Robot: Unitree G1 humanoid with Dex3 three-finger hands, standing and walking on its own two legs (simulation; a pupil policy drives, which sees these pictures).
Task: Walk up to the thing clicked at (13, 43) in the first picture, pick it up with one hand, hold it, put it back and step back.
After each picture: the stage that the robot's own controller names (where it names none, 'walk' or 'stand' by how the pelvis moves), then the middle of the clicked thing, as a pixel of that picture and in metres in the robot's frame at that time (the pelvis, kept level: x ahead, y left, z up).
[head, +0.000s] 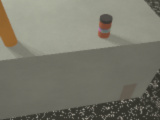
stand; (2, 23) +0.67 +0.41 +0.03
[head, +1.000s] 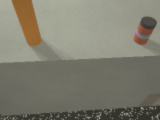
walk; (27, 19) +0.61 +0.24 +0.05
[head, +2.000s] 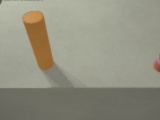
stand; (40, 44) +0.50 +0.19 +0.05
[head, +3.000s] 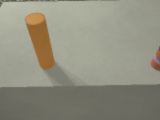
stand; (42, 44) +0.51 +0.20 +0.03
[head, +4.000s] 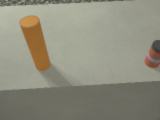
stand; (37, 46) +0.52 +0.21 +0.03
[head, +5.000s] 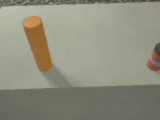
stand; (39, 47) +0.52 +0.20 +0.03
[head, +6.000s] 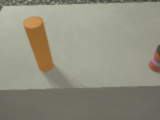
stand; (40, 47) +0.51 +0.20 +0.03
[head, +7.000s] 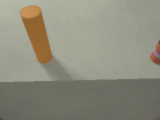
rise first; (38, 38) +0.52 +0.20 +0.03
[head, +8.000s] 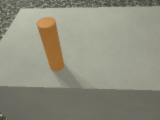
rise first; (52, 47) +0.52 +0.18 +0.03
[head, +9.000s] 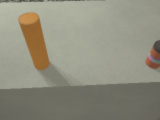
go down; (36, 44) +0.52 +0.18 +0.04
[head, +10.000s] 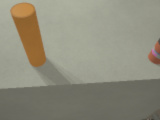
go down; (31, 39) +0.50 +0.17 +0.05
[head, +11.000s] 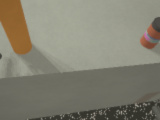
close in; (14, 23) +0.51 +0.18 +0.08
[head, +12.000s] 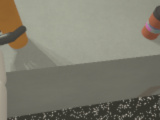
close; (6, 15) +0.53 +0.19 +0.10
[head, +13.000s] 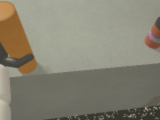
lift; (16, 44) +0.44 +0.19 +0.09
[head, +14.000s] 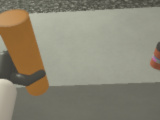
lift; (27, 59) +0.32 +0.16 +0.20
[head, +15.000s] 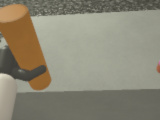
hold; (29, 54) +0.32 +0.16 +0.21
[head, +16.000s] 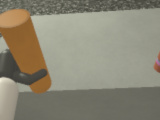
hold; (30, 58) +0.32 +0.16 +0.20
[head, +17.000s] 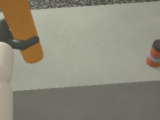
crouch; (22, 27) +0.43 +0.17 +0.22
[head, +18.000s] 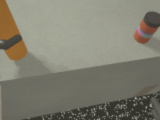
lower; (3, 26) +0.50 +0.19 +0.09
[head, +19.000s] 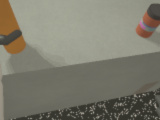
lower; (2, 19) +0.51 +0.18 +0.10
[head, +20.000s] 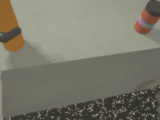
lower; (2, 16) +0.52 +0.18 +0.11
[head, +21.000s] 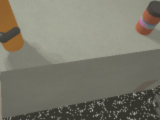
lower; (0, 16) +0.51 +0.18 +0.11
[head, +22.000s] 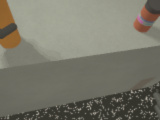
lower; out of the picture +0.52 +0.18 +0.11
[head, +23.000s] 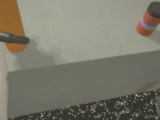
withdraw; (8, 18) +0.51 +0.16 +0.11
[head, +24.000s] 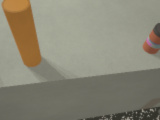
sink last; (25, 37) +0.48 +0.16 +0.08
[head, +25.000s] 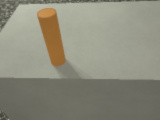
stand; (53, 40) +0.53 +0.17 +0.08
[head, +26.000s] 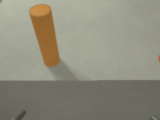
stand; (46, 39) +0.50 +0.16 +0.08
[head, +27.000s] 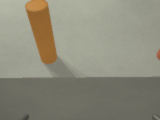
stand; (43, 35) +0.51 +0.17 +0.09
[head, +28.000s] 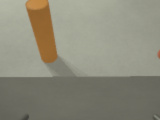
stand; (44, 34) +0.51 +0.17 +0.09
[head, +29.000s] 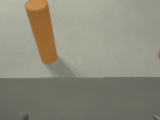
stand; (43, 35) +0.50 +0.17 +0.10
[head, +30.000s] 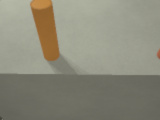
stand; (47, 33) +0.52 +0.17 +0.09
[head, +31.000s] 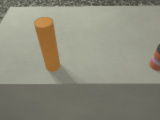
walk; (48, 47) +0.52 +0.17 +0.03
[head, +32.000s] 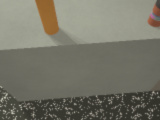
walk; (46, 8) +0.64 +0.18 +0.05
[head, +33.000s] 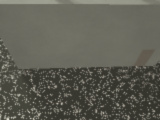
walk; out of the picture +0.95 +0.17 +0.05
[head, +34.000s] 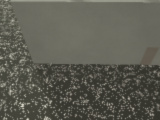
stand; out of the picture +1.12 +0.15 +0.04
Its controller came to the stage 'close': yes
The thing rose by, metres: 0.20
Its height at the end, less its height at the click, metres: +0.00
